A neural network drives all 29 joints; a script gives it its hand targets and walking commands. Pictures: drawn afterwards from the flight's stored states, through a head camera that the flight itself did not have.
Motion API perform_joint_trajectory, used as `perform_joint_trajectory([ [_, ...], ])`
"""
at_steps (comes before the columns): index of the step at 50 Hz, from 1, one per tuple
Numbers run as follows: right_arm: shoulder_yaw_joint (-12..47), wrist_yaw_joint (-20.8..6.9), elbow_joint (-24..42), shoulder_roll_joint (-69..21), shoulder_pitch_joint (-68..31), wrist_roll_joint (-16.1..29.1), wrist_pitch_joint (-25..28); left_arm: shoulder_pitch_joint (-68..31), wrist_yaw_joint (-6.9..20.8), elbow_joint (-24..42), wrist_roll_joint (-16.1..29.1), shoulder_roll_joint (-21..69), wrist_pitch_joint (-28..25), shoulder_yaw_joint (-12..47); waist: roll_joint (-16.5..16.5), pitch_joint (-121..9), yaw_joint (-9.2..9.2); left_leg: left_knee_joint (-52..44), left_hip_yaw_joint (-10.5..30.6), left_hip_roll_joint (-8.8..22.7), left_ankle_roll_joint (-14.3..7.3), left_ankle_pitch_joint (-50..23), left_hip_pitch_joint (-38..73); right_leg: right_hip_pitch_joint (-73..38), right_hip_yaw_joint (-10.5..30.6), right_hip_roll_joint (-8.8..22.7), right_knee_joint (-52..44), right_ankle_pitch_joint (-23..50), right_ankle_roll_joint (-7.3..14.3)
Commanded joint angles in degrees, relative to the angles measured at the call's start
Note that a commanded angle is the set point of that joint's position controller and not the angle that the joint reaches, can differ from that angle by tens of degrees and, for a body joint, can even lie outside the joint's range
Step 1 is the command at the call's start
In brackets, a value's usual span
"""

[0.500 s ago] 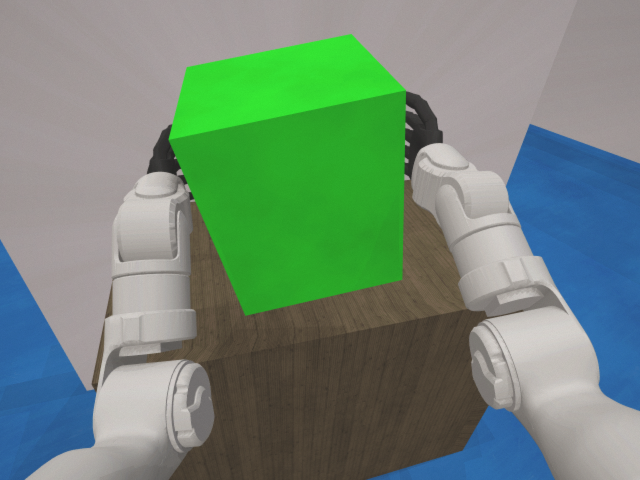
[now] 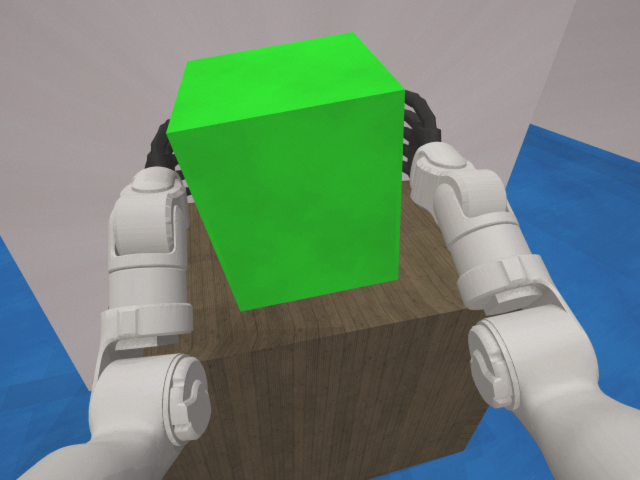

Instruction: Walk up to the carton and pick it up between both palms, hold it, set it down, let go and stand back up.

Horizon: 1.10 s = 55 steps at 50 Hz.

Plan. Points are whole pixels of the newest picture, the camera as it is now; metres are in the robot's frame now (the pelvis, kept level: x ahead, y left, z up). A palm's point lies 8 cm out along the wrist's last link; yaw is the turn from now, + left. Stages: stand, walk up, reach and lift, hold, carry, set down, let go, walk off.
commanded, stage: hold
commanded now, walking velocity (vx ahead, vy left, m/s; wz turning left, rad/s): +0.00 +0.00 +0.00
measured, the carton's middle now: (296, 173) +0.41 +0.01 +0.25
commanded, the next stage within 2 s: none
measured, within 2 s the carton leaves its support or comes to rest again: neither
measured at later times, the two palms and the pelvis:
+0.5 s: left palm (161, 173) +0.36 +0.16 +0.28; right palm (426, 156) +0.36 -0.14 +0.30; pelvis -0.01 +0.00 +0.00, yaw -1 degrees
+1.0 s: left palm (163, 177) +0.37 +0.16 +0.27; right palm (423, 160) +0.37 -0.14 +0.29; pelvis -0.01 +0.00 +0.00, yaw +0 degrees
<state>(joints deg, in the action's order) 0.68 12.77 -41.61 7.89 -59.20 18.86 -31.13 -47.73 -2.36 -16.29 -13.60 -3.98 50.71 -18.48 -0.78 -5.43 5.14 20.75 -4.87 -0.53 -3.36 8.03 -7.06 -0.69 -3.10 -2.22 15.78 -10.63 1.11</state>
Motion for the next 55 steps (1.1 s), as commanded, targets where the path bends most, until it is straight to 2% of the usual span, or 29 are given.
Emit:
perform_joint_trajectory([
  [1,12.87,-5.45,14.49,-34.29,-36.78,7.99,-0.75,-47.45,11.2,9.92,9.78,29.11,-5.47,21.85,3.91,-19.94,1.26,-0.35,5.74,0.54,5.75,-15.57,15.3,3.82,2.95,-0.61,-1.63,15.58,-4.15],
  [4,11.21,-5.94,13.83,-34.72,-39.01,6.72,-0.15,-49.44,11.78,8.8,9.94,30.41,-5.59,22.15,4.62,-17.37,0.4,-2.16,5.97,1.49,5.46,-10.86,13.15,5.67,2.89,-0.67,-2.48,8.14,-2.97],
  [8,11.18,-6.64,13.81,-35.9,-42.05,6.3,0.95,-52.16,10.86,7.33,10.94,31.66,-6.41,22.42,4.38,-19.1,-0.24,-1.96,6.03,2.11,5.11,-10.32,14.02,7.27,2.74,-0.99,-2.65,7.06,-2.69],
  [14,8.79,-7.2,9.0,-35.72,-43.29,3.88,1.63,-52.7,10.63,1.09,10.58,31.47,-7.28,19.81,3.01,-17.77,-0.93,-4.2,5.69,2.57,3.83,-2.39,10.77,8.11,3.42,-0.4,-3.16,3.04,-2.3],
  [17,7.55,-7.41,7.22,-35.48,-44.07,3.18,2.12,-53.74,10.69,-0.81,10.74,31.43,-7.91,19.03,3.17,-18.62,-1.0,-4.51,5.7,2.68,3.8,-1.33,10.36,7.97,3.69,-0.22,-3.21,2.62,-2.17],
  [29,5.87,-7.2,4.13,-34.8,-44.73,3.27,3.45,-55.47,10.51,-2.84,10.97,31.01,-9.64,18.12,4.28,-19.93,-0.58,-3.91,5.9,2.3,4.12,-3.63,11.13,7.83,3.69,0.07,-3.33,3.82,-2.42],
  [55,10.25,-6.13,11.62,-35.1,-42.44,6.41,2.11,-51.39,10.26,3.72,11.03,31.48,-7.79,21.07,4.25,-20.41,0.1,-1.49,6.13,1.73,4.72,-11.12,14.38,7.14,3.06,-0.57,-3.16,7.58,-3.02],
])
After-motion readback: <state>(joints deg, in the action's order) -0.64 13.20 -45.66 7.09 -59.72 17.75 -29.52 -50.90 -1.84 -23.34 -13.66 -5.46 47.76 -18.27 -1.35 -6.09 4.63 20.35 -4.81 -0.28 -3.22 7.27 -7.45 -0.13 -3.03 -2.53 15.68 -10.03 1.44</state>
